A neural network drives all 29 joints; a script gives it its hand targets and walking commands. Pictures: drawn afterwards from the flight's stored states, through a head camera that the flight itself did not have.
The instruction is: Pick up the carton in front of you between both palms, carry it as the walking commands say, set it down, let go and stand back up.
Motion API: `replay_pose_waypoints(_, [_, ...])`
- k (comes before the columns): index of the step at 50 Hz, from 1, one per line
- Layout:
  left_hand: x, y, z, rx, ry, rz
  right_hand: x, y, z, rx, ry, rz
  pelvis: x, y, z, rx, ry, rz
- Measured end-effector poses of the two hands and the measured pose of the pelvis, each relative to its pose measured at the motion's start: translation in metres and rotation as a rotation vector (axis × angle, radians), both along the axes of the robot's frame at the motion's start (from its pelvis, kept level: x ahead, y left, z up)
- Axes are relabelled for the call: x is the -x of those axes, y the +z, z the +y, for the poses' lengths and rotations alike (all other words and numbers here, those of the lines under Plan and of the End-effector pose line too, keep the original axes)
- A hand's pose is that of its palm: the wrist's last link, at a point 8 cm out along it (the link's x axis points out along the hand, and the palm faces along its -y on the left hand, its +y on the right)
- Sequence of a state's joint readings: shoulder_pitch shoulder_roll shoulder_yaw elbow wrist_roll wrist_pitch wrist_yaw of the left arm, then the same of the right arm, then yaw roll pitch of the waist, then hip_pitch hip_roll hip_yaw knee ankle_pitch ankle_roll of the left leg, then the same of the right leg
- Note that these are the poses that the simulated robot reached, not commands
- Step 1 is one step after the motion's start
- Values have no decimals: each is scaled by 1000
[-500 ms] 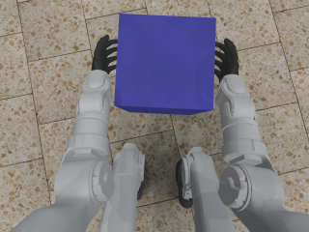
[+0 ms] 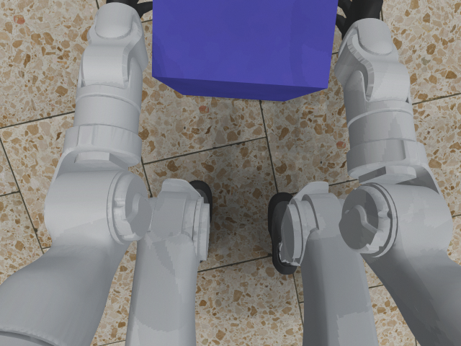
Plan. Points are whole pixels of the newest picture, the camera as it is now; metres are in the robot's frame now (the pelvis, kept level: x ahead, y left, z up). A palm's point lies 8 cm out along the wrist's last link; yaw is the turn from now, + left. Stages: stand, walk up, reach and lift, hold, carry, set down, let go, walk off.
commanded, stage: set down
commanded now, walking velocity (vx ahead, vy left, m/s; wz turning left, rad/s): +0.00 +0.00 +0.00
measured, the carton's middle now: (240, 26) +0.55 +0.04 -0.23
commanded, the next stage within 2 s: none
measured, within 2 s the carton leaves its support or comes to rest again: rests again in 0.44 s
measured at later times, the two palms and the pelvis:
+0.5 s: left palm (135, 16) +0.54 +0.19 -0.21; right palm (338, 31) +0.54 -0.11 -0.21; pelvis +0.00 +0.00 -0.05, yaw +0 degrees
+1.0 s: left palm (131, 17) +0.54 +0.20 -0.21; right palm (340, 30) +0.55 -0.11 -0.21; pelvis -0.01 +0.00 -0.06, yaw -1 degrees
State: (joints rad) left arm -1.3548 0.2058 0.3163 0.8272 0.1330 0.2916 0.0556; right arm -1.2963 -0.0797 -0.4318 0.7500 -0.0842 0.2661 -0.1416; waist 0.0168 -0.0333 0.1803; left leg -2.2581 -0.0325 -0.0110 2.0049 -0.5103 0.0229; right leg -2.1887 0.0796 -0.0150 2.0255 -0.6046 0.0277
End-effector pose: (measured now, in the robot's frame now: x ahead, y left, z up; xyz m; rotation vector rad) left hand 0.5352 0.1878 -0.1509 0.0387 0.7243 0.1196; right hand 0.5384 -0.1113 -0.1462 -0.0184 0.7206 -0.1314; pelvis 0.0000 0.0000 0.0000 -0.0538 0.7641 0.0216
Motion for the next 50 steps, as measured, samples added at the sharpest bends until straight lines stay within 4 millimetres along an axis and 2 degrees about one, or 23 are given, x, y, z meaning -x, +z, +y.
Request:
replay_pose_waypoints(6, [-10, -36, 3, -7, -6, 10, -9, -38, 2, 1, 6, 10, -3, -21, -1, -1, -2, -27])
replay_pose_waypoints(10, [-15, -47, 4, -10, -7, 6, -13, -51, 4, -3, 9, 5, -5, -31, -2, -4, -7, -52])
replay_pose_waypoints(18, [-15, -46, 5, -7, 1, 14, -13, -54, 4, -11, 12, 13, -6, -41, -4, -9, -7, -75])
replay_pose_waypoints(26, [-8, -58, 6, -9, -10, 25, -6, -62, 3, -28, 34, 23, 2, -47, -4, -13, -17, -120])
replay_pose_waypoints(34, [-8, -59, 8, 12, -29, 21, -7, -62, 2, -37, 52, 18, 10, -55, -2, -14, -20, -177])
replay_pose_waypoints(50, [-8, -63, 13, 64, -56, 12, -9, -65, -3, -75, 102, 12, 12, -59, -2, -15, -22, -218])
